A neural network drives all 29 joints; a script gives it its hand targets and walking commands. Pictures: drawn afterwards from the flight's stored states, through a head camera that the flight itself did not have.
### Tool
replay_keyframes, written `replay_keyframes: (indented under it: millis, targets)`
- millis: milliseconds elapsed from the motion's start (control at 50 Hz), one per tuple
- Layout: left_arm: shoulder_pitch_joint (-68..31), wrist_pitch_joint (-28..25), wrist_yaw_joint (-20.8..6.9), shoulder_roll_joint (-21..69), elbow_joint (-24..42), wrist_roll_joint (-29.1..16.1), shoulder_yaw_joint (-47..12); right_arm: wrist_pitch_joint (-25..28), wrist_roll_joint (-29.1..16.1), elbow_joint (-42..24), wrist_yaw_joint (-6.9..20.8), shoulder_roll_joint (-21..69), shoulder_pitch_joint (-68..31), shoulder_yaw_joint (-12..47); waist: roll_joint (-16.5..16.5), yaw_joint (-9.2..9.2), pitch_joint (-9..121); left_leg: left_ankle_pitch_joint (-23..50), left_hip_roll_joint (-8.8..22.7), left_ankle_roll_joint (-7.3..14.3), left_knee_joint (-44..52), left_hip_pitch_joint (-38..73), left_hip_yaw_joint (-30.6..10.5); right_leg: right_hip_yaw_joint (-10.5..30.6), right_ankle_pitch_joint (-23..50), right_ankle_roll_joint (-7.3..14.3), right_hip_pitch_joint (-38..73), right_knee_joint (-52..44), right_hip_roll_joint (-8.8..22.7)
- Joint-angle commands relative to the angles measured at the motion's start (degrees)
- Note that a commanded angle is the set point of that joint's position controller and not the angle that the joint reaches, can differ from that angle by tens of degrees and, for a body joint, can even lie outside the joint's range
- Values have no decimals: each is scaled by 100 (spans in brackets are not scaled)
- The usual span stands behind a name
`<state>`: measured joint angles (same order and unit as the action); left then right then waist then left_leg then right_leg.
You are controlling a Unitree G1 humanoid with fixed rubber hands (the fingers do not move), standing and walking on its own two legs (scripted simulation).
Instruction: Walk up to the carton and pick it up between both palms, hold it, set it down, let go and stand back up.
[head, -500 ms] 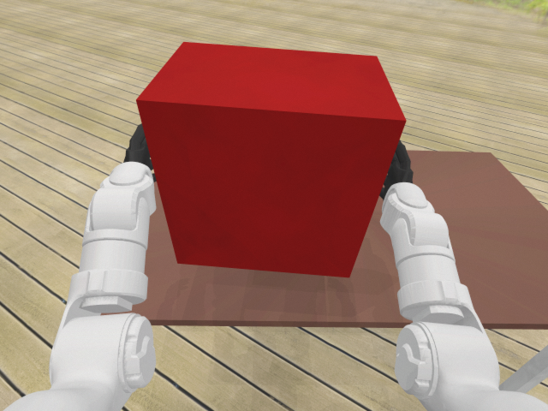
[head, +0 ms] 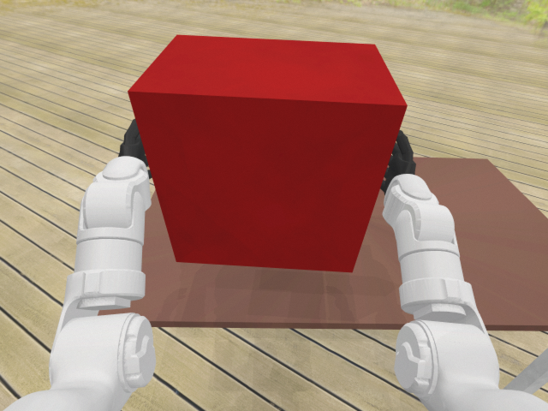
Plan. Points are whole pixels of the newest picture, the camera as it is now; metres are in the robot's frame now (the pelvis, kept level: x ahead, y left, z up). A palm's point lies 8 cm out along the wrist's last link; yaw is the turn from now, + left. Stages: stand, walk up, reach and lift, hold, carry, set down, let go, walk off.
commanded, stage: hold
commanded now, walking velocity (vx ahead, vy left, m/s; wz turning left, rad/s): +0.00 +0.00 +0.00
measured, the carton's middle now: (269, 160) +0.42 +0.00 +0.22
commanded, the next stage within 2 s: none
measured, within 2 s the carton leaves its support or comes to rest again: neither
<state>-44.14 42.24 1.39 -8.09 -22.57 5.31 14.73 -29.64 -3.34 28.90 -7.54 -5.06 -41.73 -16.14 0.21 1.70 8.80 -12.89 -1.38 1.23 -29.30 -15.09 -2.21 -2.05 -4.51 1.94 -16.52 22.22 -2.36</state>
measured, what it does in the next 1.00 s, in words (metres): stands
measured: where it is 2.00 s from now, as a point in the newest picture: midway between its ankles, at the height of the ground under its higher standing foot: outside the picture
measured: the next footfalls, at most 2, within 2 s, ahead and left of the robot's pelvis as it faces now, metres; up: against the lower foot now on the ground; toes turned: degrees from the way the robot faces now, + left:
none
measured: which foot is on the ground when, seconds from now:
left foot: down 0.00-1.00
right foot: down 0.00-1.00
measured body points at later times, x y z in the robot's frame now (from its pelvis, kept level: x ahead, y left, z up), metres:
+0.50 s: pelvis +0.00 +0.00 +0.00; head -0.07 +0.01 +0.44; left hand +0.38 +0.19 +0.23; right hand +0.38 -0.19 +0.22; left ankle +0.03 +0.10 -0.74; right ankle +0.08 -0.10 -0.74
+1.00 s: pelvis +0.01 +0.00 +0.00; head -0.06 +0.01 +0.45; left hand +0.39 +0.19 +0.24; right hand +0.39 -0.19 +0.22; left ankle +0.03 +0.10 -0.74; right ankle +0.08 -0.10 -0.74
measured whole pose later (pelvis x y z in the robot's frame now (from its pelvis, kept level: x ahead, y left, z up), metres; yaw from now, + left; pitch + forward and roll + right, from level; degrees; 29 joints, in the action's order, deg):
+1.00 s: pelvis +0.01 +0.00 +0.00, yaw +0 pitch -1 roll -1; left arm -44.1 43.3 0.8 -8.1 -21.1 6.0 16.1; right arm -31.3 -3.3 28.9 -7.3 -5.1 -43.7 -16.1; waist 0.2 1.7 8.8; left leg -13.1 -1.4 1.2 -29.0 -15.0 -2.2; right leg -2.0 -4.9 2.0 -16.5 22.2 -2.4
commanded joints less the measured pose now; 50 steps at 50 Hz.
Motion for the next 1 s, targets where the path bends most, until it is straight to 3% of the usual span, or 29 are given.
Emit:
replay_keyframes:
  millis: [0, 340, 720, 980]
  targets:
    - [-4543, -282, -956, 3134, 1208, -496, -1557, 240, -1177, -1461, 1336, 2598, -5915, 2768, 13, -49, 1939, -220, 176, 215, 1760, -722, -184, 358, 47, -97, 3450, -256, 90]
    - [-4903, -413, -979, 3016, 856, -566, -1474, 335, -882, -1183, 1406, 2669, -6061, 2464, -2, 5, 1892, -704, 191, 267, 1880, -1046, -201, 330, -384, -128, 3401, -258, 126]
    - [-4595, -384, -950, 3027, 1454, -660, -1647, 232, -1146, -1565, 1264, 2720, -5630, 2773, -28, 67, 2223, 253, 85, 127, 1596, -489, -169, 376, 338, -118, 3477, -300, 134]
    - [-4473, -248, -1021, 3017, 1655, -595, -1657, 76, -1256, -1614, 1215, 2603, -5456, 2838, 23, 115, 2170, 431, 70, 65, 1546, -386, -189, 372, 496, -103, 3482, -284, 121]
